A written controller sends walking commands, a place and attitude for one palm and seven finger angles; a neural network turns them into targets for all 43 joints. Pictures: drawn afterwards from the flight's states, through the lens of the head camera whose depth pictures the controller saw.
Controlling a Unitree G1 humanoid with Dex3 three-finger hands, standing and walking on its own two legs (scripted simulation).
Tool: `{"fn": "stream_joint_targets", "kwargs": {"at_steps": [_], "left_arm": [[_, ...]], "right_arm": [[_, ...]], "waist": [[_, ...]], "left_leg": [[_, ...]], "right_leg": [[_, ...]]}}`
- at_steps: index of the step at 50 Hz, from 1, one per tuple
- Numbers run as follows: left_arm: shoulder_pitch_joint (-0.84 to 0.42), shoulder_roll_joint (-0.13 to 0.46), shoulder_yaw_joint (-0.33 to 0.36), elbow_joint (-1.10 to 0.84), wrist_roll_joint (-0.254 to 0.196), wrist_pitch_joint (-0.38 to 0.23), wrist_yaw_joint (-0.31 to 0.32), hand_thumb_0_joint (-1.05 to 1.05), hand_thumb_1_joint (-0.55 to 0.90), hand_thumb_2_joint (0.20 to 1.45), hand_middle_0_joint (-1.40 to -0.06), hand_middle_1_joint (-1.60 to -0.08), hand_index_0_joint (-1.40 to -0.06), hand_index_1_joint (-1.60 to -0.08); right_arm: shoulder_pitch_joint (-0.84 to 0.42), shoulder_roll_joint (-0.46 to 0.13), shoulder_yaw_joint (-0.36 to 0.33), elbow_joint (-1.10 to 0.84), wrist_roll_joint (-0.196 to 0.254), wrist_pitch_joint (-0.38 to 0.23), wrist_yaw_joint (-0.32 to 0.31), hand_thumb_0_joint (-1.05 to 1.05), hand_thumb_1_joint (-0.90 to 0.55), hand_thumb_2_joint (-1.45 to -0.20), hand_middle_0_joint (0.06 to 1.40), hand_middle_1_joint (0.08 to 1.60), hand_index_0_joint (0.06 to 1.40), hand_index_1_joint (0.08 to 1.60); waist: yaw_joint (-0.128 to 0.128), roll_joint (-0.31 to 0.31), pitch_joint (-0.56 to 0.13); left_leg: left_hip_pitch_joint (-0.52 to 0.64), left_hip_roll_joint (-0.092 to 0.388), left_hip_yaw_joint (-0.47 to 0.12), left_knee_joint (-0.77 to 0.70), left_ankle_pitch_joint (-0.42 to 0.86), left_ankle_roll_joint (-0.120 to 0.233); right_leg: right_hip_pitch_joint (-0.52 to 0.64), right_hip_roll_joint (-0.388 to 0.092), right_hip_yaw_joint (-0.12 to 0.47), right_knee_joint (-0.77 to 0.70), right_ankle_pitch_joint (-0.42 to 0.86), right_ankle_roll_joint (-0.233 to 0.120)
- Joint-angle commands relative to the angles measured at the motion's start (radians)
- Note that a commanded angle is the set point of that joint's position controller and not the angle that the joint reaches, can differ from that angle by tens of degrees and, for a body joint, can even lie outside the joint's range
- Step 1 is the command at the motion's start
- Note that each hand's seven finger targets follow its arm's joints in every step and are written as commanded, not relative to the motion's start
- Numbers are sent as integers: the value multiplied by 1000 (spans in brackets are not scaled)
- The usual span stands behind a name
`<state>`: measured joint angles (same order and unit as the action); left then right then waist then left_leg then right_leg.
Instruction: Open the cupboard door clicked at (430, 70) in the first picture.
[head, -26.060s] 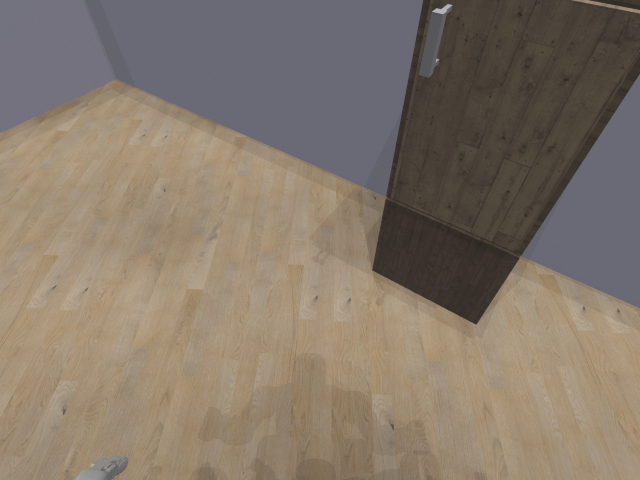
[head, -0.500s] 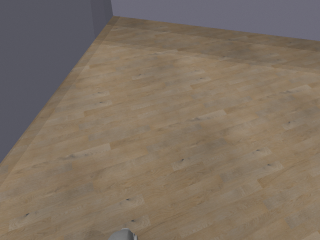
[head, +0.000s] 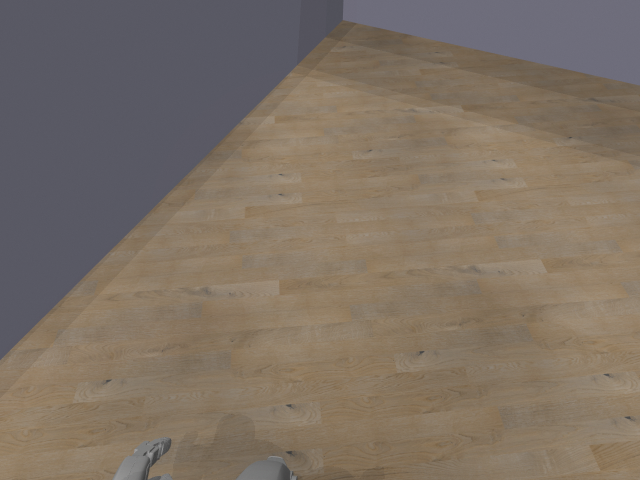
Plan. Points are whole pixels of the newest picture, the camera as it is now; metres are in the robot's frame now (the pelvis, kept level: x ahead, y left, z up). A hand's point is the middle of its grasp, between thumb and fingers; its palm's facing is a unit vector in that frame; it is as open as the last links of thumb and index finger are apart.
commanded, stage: turn to face it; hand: left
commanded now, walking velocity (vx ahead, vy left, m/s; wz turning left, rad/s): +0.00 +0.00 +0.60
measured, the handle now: out of the picture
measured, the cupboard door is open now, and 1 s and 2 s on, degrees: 47 47 47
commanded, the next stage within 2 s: none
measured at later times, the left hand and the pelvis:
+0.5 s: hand out of the picture +0.07 +0.21 -0.15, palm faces +0.34 -0.90 -0.28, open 7.3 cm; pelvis +0.05 -0.02 +0.00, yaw +20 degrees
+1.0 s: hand out of the picture -0.01 +0.19 -0.17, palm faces +0.64 -0.73 -0.23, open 7.3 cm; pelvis +0.08 -0.01 +0.00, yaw +39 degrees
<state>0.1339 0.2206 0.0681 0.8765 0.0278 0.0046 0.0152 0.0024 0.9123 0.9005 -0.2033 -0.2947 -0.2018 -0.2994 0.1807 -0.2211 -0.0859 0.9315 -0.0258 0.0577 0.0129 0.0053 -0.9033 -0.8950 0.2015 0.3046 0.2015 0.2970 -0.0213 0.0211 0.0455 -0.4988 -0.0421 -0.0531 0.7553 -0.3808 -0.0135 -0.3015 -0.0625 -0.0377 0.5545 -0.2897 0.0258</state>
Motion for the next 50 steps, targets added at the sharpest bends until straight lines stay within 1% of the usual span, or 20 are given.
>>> {"fn": "stream_joint_targets", "kwargs": {"at_steps": [1, 7, 9, 10, 11, 12, 13, 15, 17, 24, 25, 26, 27, 31, 39, 41, 42, 43, 44, 50], "left_arm": [[21, 156, 26, -57, 0, -18, 19, 0, 900, 900, -200, -300, -200, -300], [151, 212, 35, -8, 4, -21, 12, 0, 900, 900, -200, -300, -200, -300], [130, 236, 41, -18, -8, -22, 8, 0, 900, 900, -200, -300, -200, -300], [114, 227, 38, -34, -15, -20, 4, 0, 900, 900, -200, -300, -200, -300], [114, 159, 27, -70, -22, -15, -4, 0, 900, 900, -200, -300, -200, -300], [50, 122, 6, -111, -17, -7, 1, 0, 900, 900, -200, -300, -200, -300], [6, 127, 11, -122, -12, 5, 10, 0, 900, 900, -200, -300, -200, -300], [-17, 116, 16, -86, -14, 17, 7, 0, 900, 900, -200, -300, -200, -300], [34, 104, 20, -57, -12, 25, -8, 0, 900, 900, -200, -300, -200, -300], [174, 110, 28, -30, -12, 5, -7, 0, 900, 900, -200, -300, -200, -300], [207, 172, 42, -33, 0, -7, 3, 0, 900, 900, -200, -300, -200, -300], [199, 263, 56, -45, 11, -12, 9, 0, 900, 900, -200, -300, -200, -300], [171, 264, 49, -65, 1, -10, 15, 0, 900, 900, -200, -300, -200, -300], [58, 139, 16, -78, -3, -20, 18, 0, 900, 900, -200, -300, -200, -300], [169, 204, 44, -19, 2, -22, 13, 0, 900, 900, -200, -300, -200, -300], [133, 204, 49, -27, -10, -20, 7, 0, 900, 900, -200, -300, -200, -300], [129, 174, 42, -44, -15, -16, 1, 0, 900, 900, -200, -300, -200, -300], [91, 99, 22, -92, -22, -10, -6, 0, 900, 900, -200, -300, -200, -300], [31, 115, 19, -129, -8, 5, 4, 0, 900, 900, -200, -300, -200, -300], [43, 91, 24, -48, -12, 23, -8, 0, 900, 900, -200, -300, -200, -300]], "right_arm": [[-48, -91, -22, -100, 5, -14, 13, 0, -900, -900, 200, 300, 200, 300], [-128, -50, 13, -122, 18, -29, 25, 0, -900, -900, 200, 300, 200, 300], [-41, -90, 7, -106, 12, -34, 19, 0, -900, -900, 200, 300, 200, 300], [35, -139, -7, -87, 5, -40, 16, 0, -900, -900, 200, 300, 200, 300], [114, -252, -36, -78, -4, -49, 9, 0, -900, -900, 200, 300, 200, 300], [190, -313, -48, -63, 7, -41, 5, 0, -900, -900, 200, 300, 200, 300], [191, -315, -49, -53, 6, -44, -7, 0, -900, -900, 200, 300, 200, 300], [69, -257, -36, -77, 2, -44, -23, 0, -900, -900, 200, 300, 200, 300], [-21, -232, -26, -98, -1, -45, -24, 0, -900, -900, 200, 300, 200, 300], [-105, -217, -36, -124, 4, -25, -15, 0, -900, -900, 200, 300, 200, 300], [-100, -158, -30, -136, 13, -23, -9, 0, -900, -900, 200, 300, 200, 300], [-95, -96, -19, -158, 16, -24, -1, 0, -900, -900, 200, 300, 200, 300], [-88, -136, -28, -159, 9, -18, 5, 0, -900, -900, 200, 300, 200, 300], [-79, -86, -14, -102, 10, -3, 18, 0, -900, -900, 200, 300, 200, 300], [-126, -47, 13, -116, 20, -23, 21, 0, -900, -900, 200, 300, 200, 300], [-34, -88, 4, -98, 13, -31, 17, 0, -900, -900, 200, 300, 200, 300], [21, -158, -15, -87, 6, -38, 15, 0, -900, -900, 200, 300, 200, 300], [105, -278, -48, -80, 0, -40, 5, 0, -900, -900, 200, 300, 200, 300], [160, -305, -50, -58, 4, -31, -1, 0, -900, -900, 200, 300, 200, 300], [2, -198, -18, -87, 2, -52, -29, 0, -900, -900, 200, 300, 200, 300]], "waist": [[4, -282, -33], [66, -244, -88], [11, -211, -132], [-33, -135, -183], [-71, 157, -255], [-100, 238, -264], [-101, 121, -239], [-54, 223, -134], [-1, 167, -103], [66, 103, -96], [84, -83, -91], [93, -371, -76], [81, -295, -76], [8, -246, -51], [62, -246, -114], [0, -189, -147], [-28, -27, -189], [-81, 292, -206], [-97, 191, -206], [5, 110, -104]], "left_leg": [[-159, 85, 48, 442, -81, -44], [14, 35, 200, -50, -44, -40], [192, 10, 219, -218, 128, -22], [381, 60, 172, -285, 340, 6], [605, 330, -183, -282, 722, 146], [619, 489, -340, -302, 997, 267], [552, 484, -318, -304, 861, 277], [355, 373, -254, -360, 586, 212], [284, 293, -171, -378, 425, 162], [67, 195, -184, -286, 200, 102], [-58, 95, -107, -126, 53, 42], [-161, -40, 55, 166, -207, -31], [-102, 21, -1, 368, -226, -19], [-87, 80, 48, 453, -57, -50], [82, 44, 184, -87, -38, -32], [281, 41, 187, -283, 153, -11], [476, 161, 47, -336, 374, 39], [603, 457, -344, -357, 798, 218], [552, 514, -335, -349, 743, 287], [361, 289, -162, -391, 566, 171]], "right_leg": [[131, -301, 147, -231, 299, -151], [318, -270, -35, -28, 815, -94], [249, -258, -93, 93, 803, -49], [125, -244, -121, 232, 679, -6], [-168, -115, -148, 462, 107, 66], [-287, -49, -59, 640, -385, 73], [-322, -57, 18, 680, -364, 67], [-290, -68, 61, 649, -249, 67], [-222, -43, 33, 548, -173, 63], [154, 37, -30, -21, 20, 39], [249, -111, 133, -212, -48, -4], [239, -393, 444, -333, -29, -124], [109, -461, 429, -341, -68, -185], [130, -269, 71, -212, 373, -127], [303, -301, -52, -58, 715, -109], [197, -283, -122, 72, 624, -49], [16, -228, -158, 241, 399, 7], [-281, -82, -158, 478, -328, 82], [-311, -72, -31, 598, -400, 63], [-248, -43, 35, 534, -130, 68]]}}
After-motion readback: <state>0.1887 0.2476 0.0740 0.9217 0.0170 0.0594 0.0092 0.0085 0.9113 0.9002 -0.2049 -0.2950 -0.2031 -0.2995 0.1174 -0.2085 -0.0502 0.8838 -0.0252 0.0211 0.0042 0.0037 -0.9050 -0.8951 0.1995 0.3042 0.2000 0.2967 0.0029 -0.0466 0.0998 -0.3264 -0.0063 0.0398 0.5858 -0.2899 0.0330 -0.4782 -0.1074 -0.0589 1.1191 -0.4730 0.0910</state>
